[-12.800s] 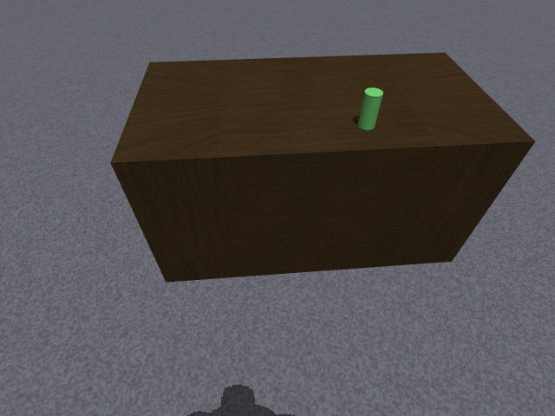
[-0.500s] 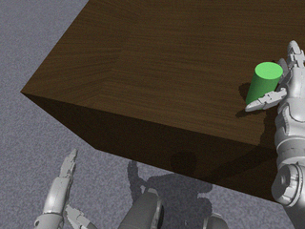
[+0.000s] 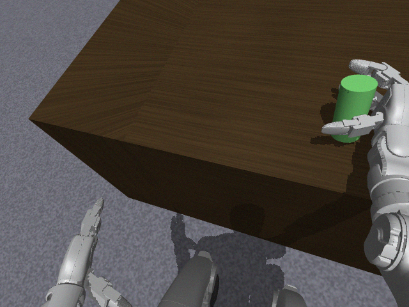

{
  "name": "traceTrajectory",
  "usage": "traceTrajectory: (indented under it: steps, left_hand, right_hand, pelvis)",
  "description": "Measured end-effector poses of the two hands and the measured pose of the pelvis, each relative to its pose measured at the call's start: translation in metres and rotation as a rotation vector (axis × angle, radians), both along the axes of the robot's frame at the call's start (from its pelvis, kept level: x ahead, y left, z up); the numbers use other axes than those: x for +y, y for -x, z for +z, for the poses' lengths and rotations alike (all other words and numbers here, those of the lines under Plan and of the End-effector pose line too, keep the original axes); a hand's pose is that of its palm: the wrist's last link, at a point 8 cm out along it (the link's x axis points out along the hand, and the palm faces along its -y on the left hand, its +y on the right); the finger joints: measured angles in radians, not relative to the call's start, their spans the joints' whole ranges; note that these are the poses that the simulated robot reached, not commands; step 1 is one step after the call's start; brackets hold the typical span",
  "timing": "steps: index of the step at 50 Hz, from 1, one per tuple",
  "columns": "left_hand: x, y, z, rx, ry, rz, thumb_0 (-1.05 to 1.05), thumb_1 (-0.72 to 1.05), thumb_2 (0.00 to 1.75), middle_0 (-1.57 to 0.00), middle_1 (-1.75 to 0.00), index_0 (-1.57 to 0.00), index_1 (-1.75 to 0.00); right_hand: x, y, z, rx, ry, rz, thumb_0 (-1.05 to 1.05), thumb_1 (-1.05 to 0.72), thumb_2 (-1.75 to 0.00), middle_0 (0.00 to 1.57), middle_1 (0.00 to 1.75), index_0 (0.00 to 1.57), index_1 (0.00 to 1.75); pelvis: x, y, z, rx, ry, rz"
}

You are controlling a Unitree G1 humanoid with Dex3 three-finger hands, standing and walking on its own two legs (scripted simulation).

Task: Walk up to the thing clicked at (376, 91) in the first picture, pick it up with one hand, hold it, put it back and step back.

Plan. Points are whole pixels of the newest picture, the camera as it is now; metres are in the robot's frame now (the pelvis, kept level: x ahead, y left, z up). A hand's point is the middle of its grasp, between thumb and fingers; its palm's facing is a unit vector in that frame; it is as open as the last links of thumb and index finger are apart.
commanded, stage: close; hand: right
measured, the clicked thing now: (351, 110) +0.52 -0.14 +0.05
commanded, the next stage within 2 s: settle in 0.14 s
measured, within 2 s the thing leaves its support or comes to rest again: leaves its support in 0.32 s
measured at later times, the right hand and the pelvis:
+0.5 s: hand (363, 95) +0.53 -0.15 +0.08, palm faces +0.03 +1.00 +0.00, open 8.8 cm; pelvis +0.00 +0.00 +0.01, yaw -1 degrees
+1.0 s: hand (371, 72) +0.54 -0.15 +0.12, palm faces +0.02 +1.00 +0.00, open 8.8 cm; pelvis +0.02 +0.00 +0.03, yaw -1 degrees
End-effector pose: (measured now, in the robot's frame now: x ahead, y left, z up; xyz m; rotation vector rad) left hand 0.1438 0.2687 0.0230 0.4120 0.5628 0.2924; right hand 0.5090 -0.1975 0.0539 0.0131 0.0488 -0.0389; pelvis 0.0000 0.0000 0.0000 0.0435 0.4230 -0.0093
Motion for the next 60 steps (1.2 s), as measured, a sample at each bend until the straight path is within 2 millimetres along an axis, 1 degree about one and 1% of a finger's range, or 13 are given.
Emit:
traceTrajectory:
  steps: [7, 11, 19, 24, 29, 35, 43, 46, 49, 53, 55, 58, 60]
  left_hand:
    - [-0.006, -0.002, 0.003, -0.012, 0.013, -0.016, -0.01, -0.54, 0.06, -0.05, -0.05, -0.04, -0.05]
    - [-0.003, 0.001, 0.001, 0.006, 0.008, -0.005, -0.01, -0.54, 0.06, -0.05, -0.05, -0.04, -0.05]
    - [0.005, -0.001, 0.002, 0.008, -0.004, 0.008, -0.01, -0.55, 0.06, -0.06, -0.05, -0.05, -0.06]
    - [0.0, -0.005, 0.001, 0.005, 0.024, 0.005, -0.01, -0.55, 0.06, -0.06, -0.05, -0.05, -0.06]
    - [0.0, -0.005, 0.003, 0.006, 0.037, 0.013, -0.01, -0.55, 0.06, -0.06, -0.05, -0.05, -0.06]
    - [0.004, -0.005, 0.001, 0.027, 0.045, 0.029, -0.01, -0.54, 0.06, -0.06, -0.05, -0.05, -0.06]
    - [0.001, -0.009, 0.0, 0.034, 0.072, 0.033, -0.01, -0.54, 0.06, -0.06, -0.05, -0.05, -0.06]
    - [0.0, -0.012, 0.001, 0.03, 0.075, 0.031, -0.01, -0.54, 0.06, -0.06, -0.05, -0.05, -0.06]
    - [-0.002, -0.012, -0.002, 0.044, 0.091, 0.033, -0.01, -0.54, 0.06, -0.06, -0.05, -0.05, -0.06]
    - [-0.002, -0.011, -0.004, 0.053, 0.101, 0.036, -0.01, -0.54, 0.06, -0.05, -0.05, -0.04, -0.06]
    - [-0.002, -0.011, -0.006, 0.066, 0.113, 0.041, -0.01, -0.54, 0.06, -0.05, -0.05, -0.04, -0.06]
    - [0.0, -0.015, 0.004, 0.034, 0.108, 0.039, -0.01, -0.54, 0.06, -0.05, -0.05, -0.04, -0.05]
    - [0.0, -0.016, 0.008, 0.022, 0.112, 0.038, -0.01, -0.53, 0.06, -0.05, -0.05, -0.04, -0.05]
  right_hand:
    - [-0.005, 0.006, 0.001, -0.013, 0.006, -0.015, -0.01, 0.27, -0.43, 0.97, 0.71, 0.97, 0.71]
    - [-0.01, 0.005, 0.003, -0.01, 0.011, -0.022, 0.0, 0.2, -0.56, 1.08, 0.83, 0.97, 0.78]
    - [-0.007, 0.005, 0.008, 0.001, 0.018, 0.004, 0.02, 0.2, -0.87, 0.98, 0.99, 0.88, 0.94]
    - [-0.005, 0.003, 0.022, -0.009, 0.012, 0.007, 0.04, 0.26, -1.0, 0.95, 1.13, 0.85, 1.06]
    - [-0.007, -0.002, 0.038, -0.019, 0.016, -0.005, 0.04, 0.28, -1.04, 0.92, 1.18, 0.83, 1.11]
    - [-0.008, -0.006, 0.051, -0.019, 0.016, 0.0, 0.04, 0.28, -1.06, 0.91, 1.2, 0.82, 1.13]
    - [-0.005, -0.007, 0.057, 0.005, 0.005, 0.016, 0.04, 0.29, -1.07, 0.91, 1.21, 0.82, 1.14]
    - [-0.004, -0.009, 0.063, -0.011, 0.01, 0.011, 0.04, 0.29, -1.07, 0.91, 1.21, 0.82, 1.14]
    - [-0.001, -0.009, 0.064, 0.003, 0.004, 0.021, 0.04, 0.29, -1.07, 0.91, 1.22, 0.81, 1.15]
    - [0.001, -0.01, 0.074, -0.017, 0.011, 0.023, 0.04, 0.29, -1.08, 0.9, 1.23, 0.81, 1.16]
    - [0.002, -0.009, 0.074, -0.001, 0.001, 0.026, 0.04, 0.3, -1.09, 0.9, 1.24, 0.81, 1.16]
    - [0.002, -0.007, 0.082, -0.02, 0.01, 0.015, 0.04, 0.32, -1.12, 0.9, 1.25, 0.81, 1.18]
    - [0.004, -0.003, 0.083, -0.003, -0.001, 0.026, 0.04, 0.33, -1.13, 0.9, 1.26, 0.81, 1.19]
  pelvis:
    - [0.0, 0.0, 0.003, -0.011, 0.0, -0.003]
    - [0.0, 0.0, 0.003, -0.009, 0.0, -0.005]
    - [0.0, -0.002, 0.006, -0.017, 0.0, -0.007]
    - [0.001, -0.004, 0.011, -0.029, 0.002, -0.008]
    - [0.0, -0.006, 0.017, -0.041, 0.003, -0.008]
    - [-0.001, -0.008, 0.022, -0.046, 0.006, -0.007]
    - [-0.001, -0.012, 0.029, -0.056, 0.009, -0.008]
    - [-0.001, -0.013, 0.031, -0.059, 0.011, -0.004]
    - [-0.001, -0.015, 0.034, -0.063, 0.011, -0.007]
    - [-0.001, -0.016, 0.036, -0.068, 0.014, -0.004]
    - [0.0, -0.016, 0.037, -0.073, 0.016, -0.004]
    - [0.0, -0.018, 0.041, -0.085, 0.019, 0.0]
    - [0.0, -0.019, 0.044, -0.099, 0.02, -0.002]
